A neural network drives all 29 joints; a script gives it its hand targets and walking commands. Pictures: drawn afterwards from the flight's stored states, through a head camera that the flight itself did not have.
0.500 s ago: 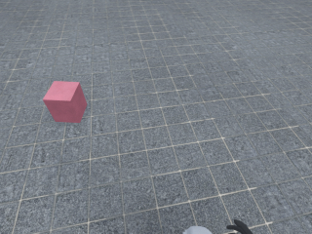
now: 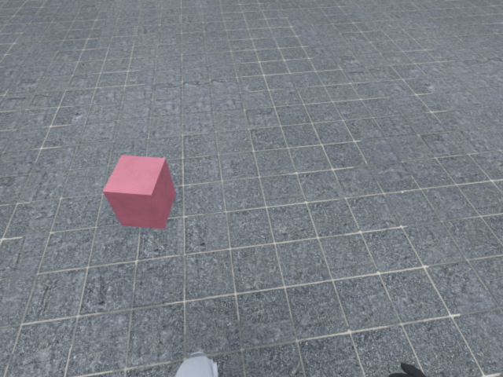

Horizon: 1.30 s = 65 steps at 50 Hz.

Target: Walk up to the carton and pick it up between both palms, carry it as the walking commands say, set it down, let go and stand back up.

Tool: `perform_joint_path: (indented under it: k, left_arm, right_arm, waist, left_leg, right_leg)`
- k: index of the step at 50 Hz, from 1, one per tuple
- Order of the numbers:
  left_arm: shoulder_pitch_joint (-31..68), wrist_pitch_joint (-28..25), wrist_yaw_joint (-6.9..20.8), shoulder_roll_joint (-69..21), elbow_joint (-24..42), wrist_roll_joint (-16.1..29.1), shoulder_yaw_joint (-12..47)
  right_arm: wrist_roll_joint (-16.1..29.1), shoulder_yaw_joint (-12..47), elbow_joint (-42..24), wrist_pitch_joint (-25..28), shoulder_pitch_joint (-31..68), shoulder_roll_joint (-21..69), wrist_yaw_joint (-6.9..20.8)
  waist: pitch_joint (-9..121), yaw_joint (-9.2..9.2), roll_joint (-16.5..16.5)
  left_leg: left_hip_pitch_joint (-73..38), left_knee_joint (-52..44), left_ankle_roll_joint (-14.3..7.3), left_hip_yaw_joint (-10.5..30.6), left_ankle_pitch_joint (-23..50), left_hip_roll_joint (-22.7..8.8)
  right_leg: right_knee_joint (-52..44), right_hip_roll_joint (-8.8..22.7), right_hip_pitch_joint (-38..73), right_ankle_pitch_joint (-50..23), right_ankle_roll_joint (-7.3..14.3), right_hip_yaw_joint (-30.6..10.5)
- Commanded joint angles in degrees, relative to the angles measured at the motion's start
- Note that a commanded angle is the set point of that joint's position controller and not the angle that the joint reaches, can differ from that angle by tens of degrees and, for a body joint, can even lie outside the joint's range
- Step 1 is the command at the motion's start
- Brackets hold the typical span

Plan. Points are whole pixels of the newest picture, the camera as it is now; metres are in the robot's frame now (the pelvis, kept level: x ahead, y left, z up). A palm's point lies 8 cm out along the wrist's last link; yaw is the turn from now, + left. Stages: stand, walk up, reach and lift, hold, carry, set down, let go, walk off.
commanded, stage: walk up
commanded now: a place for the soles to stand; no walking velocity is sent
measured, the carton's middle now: (143, 192) +0.95 +0.49 -0.61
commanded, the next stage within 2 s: none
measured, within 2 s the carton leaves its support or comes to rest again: neither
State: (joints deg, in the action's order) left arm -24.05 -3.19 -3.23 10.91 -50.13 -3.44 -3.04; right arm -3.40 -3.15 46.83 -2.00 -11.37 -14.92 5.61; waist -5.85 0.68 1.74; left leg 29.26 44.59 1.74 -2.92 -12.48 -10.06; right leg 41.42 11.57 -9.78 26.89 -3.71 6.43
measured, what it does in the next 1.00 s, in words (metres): steps to the left: right foot, then left foot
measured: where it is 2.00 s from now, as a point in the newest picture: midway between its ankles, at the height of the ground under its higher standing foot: (87, 330)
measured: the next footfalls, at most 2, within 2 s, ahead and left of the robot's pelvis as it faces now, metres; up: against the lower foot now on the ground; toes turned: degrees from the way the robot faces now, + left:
right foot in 0.32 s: +0.23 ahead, -0.01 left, +0.00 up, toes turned -11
left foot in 0.62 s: +0.37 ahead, +0.37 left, +0.00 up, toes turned +7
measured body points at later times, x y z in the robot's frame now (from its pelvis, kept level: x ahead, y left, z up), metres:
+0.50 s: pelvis +0.18 +0.16 +0.01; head +0.20 +0.14 +0.46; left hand +0.26 +0.40 -0.11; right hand +0.25 -0.08 -0.14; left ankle +0.24 +0.28 -0.66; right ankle +0.19 +0.00 -0.70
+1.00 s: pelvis +0.32 +0.35 +0.00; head +0.34 +0.33 +0.45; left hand +0.44 +0.58 -0.11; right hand +0.37 +0.11 -0.15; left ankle +0.34 +0.42 -0.67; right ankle +0.34 +0.23 -0.70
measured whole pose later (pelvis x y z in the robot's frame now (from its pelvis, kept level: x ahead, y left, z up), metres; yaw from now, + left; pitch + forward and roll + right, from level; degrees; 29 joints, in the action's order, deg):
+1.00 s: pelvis +0.32 +0.35 +0.00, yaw -4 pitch -2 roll -2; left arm -16.1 -2.8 -5.8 8.5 -43.0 -2.3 -1.4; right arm -3.3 0.4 46.8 -6.4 -14.9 -12.8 2.3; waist -4.5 -1.1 5.2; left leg 27.2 62.1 0.9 -6.1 -30.6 -2.0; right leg 45.7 2.6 -21.6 21.4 1.1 7.3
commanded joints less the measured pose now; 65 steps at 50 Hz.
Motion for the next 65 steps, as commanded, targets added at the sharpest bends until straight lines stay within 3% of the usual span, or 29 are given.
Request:
perform_joint_path:
  k: [1,2,3,5,10,14,15,16,17,24,27,29,31,32,33,36,40,43,44,45,46,48,53,57,59,60,61,62,65]
  left_arm:
    - [0.01,-0.04,1.26,6.50,7.79,0.90,-1.13]
    - [-0.81,0.41,1.23,4.93,10.93,2.14,-0.93]
    - [0.03,0.88,0.99,5.01,11.66,2.14,-0.76]
    - [1.18,0.57,1.13,5.88,10.73,1.04,-0.60]
    - [-0.15,0.40,0.49,3.14,9.58,0.81,-0.33]
    - [-6.28,-0.11,-0.48,4.10,9.06,1.22,-1.70]
    - [-10.72,-0.39,-1.14,7.60,8.55,0.70,-2.83]
    - [-15.40,-0.45,-2.24,12.07,8.47,-0.21,-4.06]
    - [-11.59,0.23,-3.48,12.83,8.48,0.70,-4.22]
    - [3.93,-2.49,-2.91,10.69,7.96,0.01,-2.81]
    - [6.72,-1.78,-2.02,12.16,8.55,0.06,-2.95]
    - [10.18,-0.60,-1.37,12.91,9.20,0.32,-2.77]
    - [6.57,0.85,-0.43,9.03,8.87,0.15,-1.43]
    - [5.06,1.30,-0.02,6.22,11.34,1.93,-0.75]
    - [4.76,1.80,-0.55,5.03,12.55,2.20,-0.43]
    - [4.07,1.25,-0.34,5.37,11.02,1.43,-0.11]
    - [1.77,0.86,-0.86,2.99,9.44,1.42,0.16]
    - [-3.22,0.37,-1.39,2.65,8.31,2.13,-0.59]
    - [-5.74,-0.01,-1.61,5.08,8.32,1.84,-1.37]
    - [-9.64,-0.28,-2.19,9.45,8.28,1.04,-2.71]
    - [-7.75,0.03,-3.34,12.17,8.97,0.66,-3.19]
    - [-2.96,0.00,-4.39,12.72,8.98,1.17,-3.99]
    - [5.55,-1.20,-3.54,11.44,9.50,0.21,-2.57]
    - [10.76,0.42,-1.92,13.27,11.31,0.95,-2.64]
    - [9.35,1.74,-1.24,9.65,11.82,1.58,-1.48]
    - [8.70,2.18,-1.09,7.39,14.17,3.06,-0.88]
    - [9.45,2.50,-1.63,6.48,14.75,3.09,-0.44]
    - [9.25,2.44,-1.60,6.30,14.22,2.72,-0.34]
    - [3.57,1.67,-1.56,5.28,11.25,2.06,-0.35]
  right_arm:
    - [0.00,-3.51,0.21,2.27,-17.06,-10.02,-1.81]
    - [1.50,-3.99,-0.78,2.22,-16.68,-14.61,-3.29]
    - [2.79,-3.62,-2.38,1.56,-11.42,-15.03,-4.27]
    - [1.77,-2.26,-3.90,1.10,-3.47,-10.67,-5.74]
    - [0.81,0.57,-3.00,2.19,-2.25,-4.19,-5.24]
    - [0.83,1.52,-4.88,0.09,3.13,-4.85,-4.10]
    - [0.71,2.12,-6.05,-0.17,4.05,-3.51,-3.64]
    - [0.30,3.14,-8.01,-0.48,3.65,-0.52,-2.96]
    - [-0.53,1.64,-8.01,-1.44,2.77,-3.19,-2.55]
    - [-0.22,1.10,-6.56,-0.75,1.49,-1.96,-1.63]
    - [0.15,1.01,-6.49,-0.18,0.64,-1.01,-0.75]
    - [0.14,0.05,-5.00,-0.16,-4.93,-1.77,-0.56]
    - [0.26,-1.40,-2.18,0.42,-14.06,-5.31,-1.25]
    - [0.68,-2.33,-3.76,0.97,-14.45,-11.69,-2.15]
    - [2.09,-2.55,-4.35,0.62,-12.80,-13.92,-3.48]
    - [1.73,-0.79,-6.27,-0.11,-2.60,-8.94,-5.72]
    - [0.88,1.34,-5.57,0.39,-1.64,-3.64,-5.35]
    - [0.88,1.94,-6.06,-0.84,1.61,-4.96,-4.56]
    - [1.13,2.27,-6.46,-1.19,2.35,-4.97,-4.19]
    - [1.60,3.42,-7.71,-1.25,2.03,-2.20,-3.56]
    - [0.41,3.37,-8.48,-1.90,0.57,-1.37,-3.27]
    - [-0.28,1.24,-8.21,-2.62,2.24,-4.85,-3.53]
    - [-0.13,1.20,-8.61,-1.63,1.86,-2.93,-2.48]
    - [0.42,0.50,-7.59,-0.85,-2.21,-2.92,-1.44]
    - [0.44,-1.09,-5.13,-0.49,-9.35,-7.06,-1.45]
    - [1.36,-2.06,-6.90,-0.48,-8.10,-13.37,-2.07]
    - [2.72,-2.35,-6.96,-0.99,-6.71,-14.75,-3.35]
    - [2.76,-1.89,-7.46,-1.41,-4.33,-12.64,-4.42]
    - [1.58,0.61,-8.00,-1.82,3.89,-6.38,-5.64]
  waist:
    - [8.70,-10.60,17.81]
    - [12.85,-9.87,25.10]
    - [11.10,-7.16,17.89]
    - [3.74,-3.77,10.46]
    - [3.24,-2.12,7.59]
    - [3.50,2.37,2.96]
    - [4.56,4.72,-3.31]
    - [7.08,5.41,-14.35]
    - [3.73,4.58,-10.02]
    - [3.39,0.30,-11.16]
    - [4.11,-0.56,-11.94]
    - [4.12,-4.68,-8.91]
    - [7.07,-9.20,5.81]
    - [8.89,-10.17,22.26]
    - [11.16,-9.83,20.38]
    - [3.21,-3.82,9.96]
    - [4.29,-2.45,8.48]
    - [4.79,1.07,5.78]
    - [4.88,2.83,2.45]
    - [7.59,4.10,-8.85]
    - [4.82,2.14,-11.78]
    - [2.62,2.84,-8.39]
    - [5.31,0.65,-10.89]
    - [7.32,-2.32,-10.11]
    - [9.53,-7.03,4.35]
    - [11.01,-8.30,18.89]
    - [11.53,-9.30,18.25]
    - [9.14,-7.75,13.58]
    - [5.13,-2.56,9.97]
  left_leg:
    - [-30.18,-15.66,-4.23,8.07,-6.70,-0.74]
    - [-28.73,-28.59,-10.66,30.56,-16.62,-10.15]
    - [-26.47,-31.05,-13.22,33.80,-27.10,-12.71]
    - [-22.07,-27.09,-14.83,25.34,-23.95,-12.97]
    - [-13.64,-22.00,-14.46,6.99,0.63,-10.09]
    - [-0.44,-15.10,-8.59,1.59,-15.43,-5.68]
    - [8.19,-5.68,-5.07,-1.07,-20.48,-1.47]
    - [15.82,15.19,-2.03,-3.74,-25.12,4.96]
    - [19.58,22.21,-0.93,1.29,-24.05,6.15]
    - [9.68,16.06,1.17,3.37,-10.67,-0.39]
    - [-2.90,6.21,0.27,-0.09,-4.50,1.26]
    - [-16.75,-0.92,0.37,-5.71,-0.60,4.73]
    - [-27.16,-7.22,-0.02,-6.54,-1.54,7.56]
    - [-25.18,-23.15,-6.12,18.02,-7.19,-5.77]
    - [-22.59,-28.72,-11.89,29.50,-19.11,-11.14]
    - [-18.74,-24.82,-15.15,22.28,-15.31,-12.31]
    - [-11.92,-19.73,-13.72,7.42,5.52,-9.71]
    - [-4.90,-15.83,-9.24,3.81,-0.70,-6.86]
    - [2.29,-11.14,-6.31,3.16,-5.95,-4.83]
    - [11.14,3.98,-2.36,-0.78,-11.27,0.46]
    - [16.12,15.26,-0.54,-0.67,-22.62,5.09]
    - [15.58,23.50,0.48,4.76,-20.94,2.92]
    - [7.94,16.86,0.72,3.72,-13.83,1.05]
    - [-11.81,-0.36,-0.51,-3.05,-3.89,5.09]
    - [-23.61,-10.06,-1.17,-2.98,1.98,6.83]
    - [-20.51,-24.53,-7.62,17.79,-0.03,-5.92]
    - [-17.51,-28.24,-14.29,26.15,-11.29,-10.70]
    - [-17.73,-27.66,-15.81,25.59,-10.97,-11.62]
    - [-14.25,-21.40,-14.64,13.81,-0.66,-10.29]
  right_leg:
    - [21.94,-7.00,-24.34,3.93,5.87,2.27]
    - [31.78,-13.15,-29.43,15.17,4.64,-4.89]
    - [35.62,-10.32,-30.69,12.60,5.38,-10.66]
    - [36.30,-7.73,-32.65,7.21,5.33,-9.12]
    - [14.00,-8.48,-18.50,2.96,5.18,-4.08]
    - [-6.00,-10.54,1.75,-14.15,7.21,-2.39]
    - [-10.04,-4.81,9.98,-9.68,9.21,-12.79]
    - [-20.71,12.06,13.74,7.51,14.36,-38.97]
    - [-26.80,16.43,9.80,13.85,18.33,-49.73]
    - [-18.67,7.99,-1.23,-18.36,15.68,-15.72]
    - [-16.88,6.10,-8.91,-12.02,13.61,-9.80]
    - [-13.05,3.62,-17.38,-1.64,11.25,-5.66]
    - [6.61,-3.33,-21.89,2.63,7.57,-0.54]
    - [24.27,-12.70,-28.72,13.98,3.68,1.45]
    - [32.14,-12.81,-29.09,17.59,4.34,-7.03]
    - [35.30,-9.44,-32.00,8.14,5.11,-8.10]
    - [15.86,-9.88,-17.42,4.97,5.06,-3.47]
    - [-3.96,-10.68,-2.62,-10.38,6.81,-1.98]
    - [-8.62,-8.57,3.99,-13.50,8.23,-7.64]
    - [-14.38,3.97,10.37,-5.09,11.84,-26.90]
    - [-22.17,15.63,6.77,-7.49,16.29,-42.72]
    - [-20.88,16.52,3.08,-14.04,21.02,-38.97]
    - [-13.82,8.36,-1.64,-29.77,16.74,-16.79]
    - [-7.74,3.42,-13.86,-14.80,12.47,-8.01]
    - [6.10,-4.69,-20.93,-3.40,7.31,-1.73]
    - [18.71,-14.03,-25.03,10.75,3.52,1.08]
    - [29.08,-13.97,-25.65,17.98,4.12,-5.08]
    - [32.77,-13.76,-28.00,16.41,4.56,-9.29]
    - [24.84,-10.61,-23.49,10.06,4.62,-7.09]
